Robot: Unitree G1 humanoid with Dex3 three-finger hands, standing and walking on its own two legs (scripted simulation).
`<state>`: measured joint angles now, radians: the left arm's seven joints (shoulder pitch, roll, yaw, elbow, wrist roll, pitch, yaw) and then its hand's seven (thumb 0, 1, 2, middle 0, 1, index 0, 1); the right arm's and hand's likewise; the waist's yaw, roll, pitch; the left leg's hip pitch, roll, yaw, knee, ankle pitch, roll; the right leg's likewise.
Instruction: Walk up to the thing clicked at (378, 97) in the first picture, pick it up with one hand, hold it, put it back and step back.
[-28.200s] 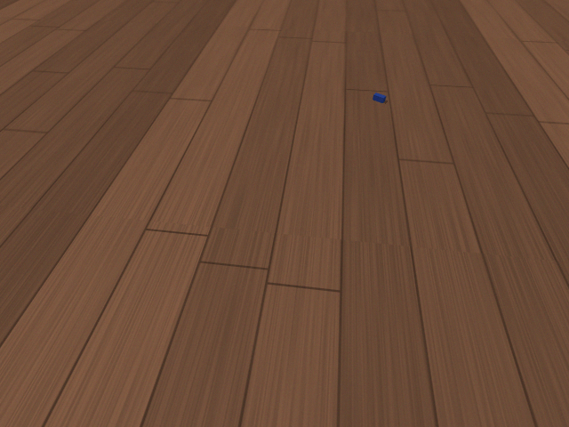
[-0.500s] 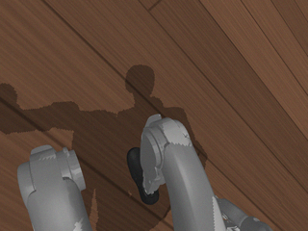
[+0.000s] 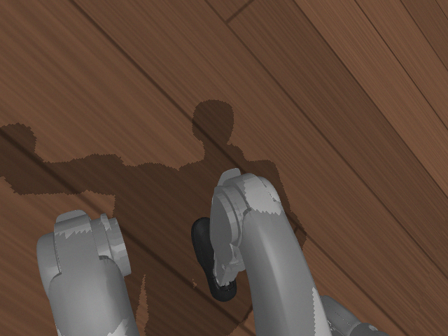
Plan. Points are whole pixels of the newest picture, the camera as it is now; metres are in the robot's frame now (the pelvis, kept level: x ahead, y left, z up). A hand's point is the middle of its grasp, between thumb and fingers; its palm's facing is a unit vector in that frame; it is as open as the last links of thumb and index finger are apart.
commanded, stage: settle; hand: left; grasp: from above
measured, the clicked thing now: out of the picture +0.42 +0.33 -0.28
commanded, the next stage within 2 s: lift in 0.64 s
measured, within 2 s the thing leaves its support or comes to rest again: leaves its support in 0.02 s
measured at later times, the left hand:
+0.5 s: hand out of the picture +0.40 +0.33 -0.15, palm faces -0.45 -0.10 -0.89, open 6.7 cm
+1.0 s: hand out of the picture +0.39 +0.33 -0.09, palm faces -0.44 -0.11 -0.89, open 6.7 cm
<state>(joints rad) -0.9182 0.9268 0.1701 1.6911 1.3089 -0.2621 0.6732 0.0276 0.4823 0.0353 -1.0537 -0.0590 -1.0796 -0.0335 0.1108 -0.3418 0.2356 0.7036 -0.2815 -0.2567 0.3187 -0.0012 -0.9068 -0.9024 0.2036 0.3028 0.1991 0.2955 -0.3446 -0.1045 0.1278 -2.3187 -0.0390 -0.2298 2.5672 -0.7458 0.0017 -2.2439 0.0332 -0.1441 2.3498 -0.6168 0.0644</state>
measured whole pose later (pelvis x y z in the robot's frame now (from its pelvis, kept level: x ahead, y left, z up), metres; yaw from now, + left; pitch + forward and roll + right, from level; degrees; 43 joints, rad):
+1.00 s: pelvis +0.00 -0.01 +0.06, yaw +8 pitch +35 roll -7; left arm -0.80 0.64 0.05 1.26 1.18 -0.19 0.33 0.02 0.46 0.06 -1.08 -0.03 -1.09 -0.03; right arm 0.19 -0.29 0.01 0.75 -0.09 -0.07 0.16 0.00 -0.90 -0.90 0.20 0.30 0.20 0.30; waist -0.18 0.05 -0.12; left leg -2.22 -0.05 -0.11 2.30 -0.70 -0.01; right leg -2.19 -0.01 -0.04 2.20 -0.63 0.04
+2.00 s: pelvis +0.03 -0.01 +0.35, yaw +11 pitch +18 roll -2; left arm -0.33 0.44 -0.15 0.73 1.01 0.00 0.12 0.02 0.48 0.03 -1.06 -0.06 -1.07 -0.04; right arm 0.22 -0.24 -0.02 0.71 0.05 -0.01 -0.05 0.01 -0.91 -0.91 0.21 0.30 0.20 0.30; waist -0.07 0.04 -0.16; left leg -1.09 0.01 -0.03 1.30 -0.53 0.00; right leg -1.10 0.01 0.01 1.24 -0.47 0.03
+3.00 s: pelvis +0.08 +0.00 +0.45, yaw +10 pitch +6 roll +0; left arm -0.26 0.40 -0.21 0.68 1.00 0.00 0.02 0.01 0.46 0.05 -1.09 -0.02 -1.10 -0.02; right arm 0.23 -0.25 -0.04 0.69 0.06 0.04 -0.04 0.01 -0.90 -0.90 0.20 0.30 0.20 0.30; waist -0.02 0.05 -0.07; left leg -0.44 0.01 0.01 0.69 -0.35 0.00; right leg -0.47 0.00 0.05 0.67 -0.30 0.02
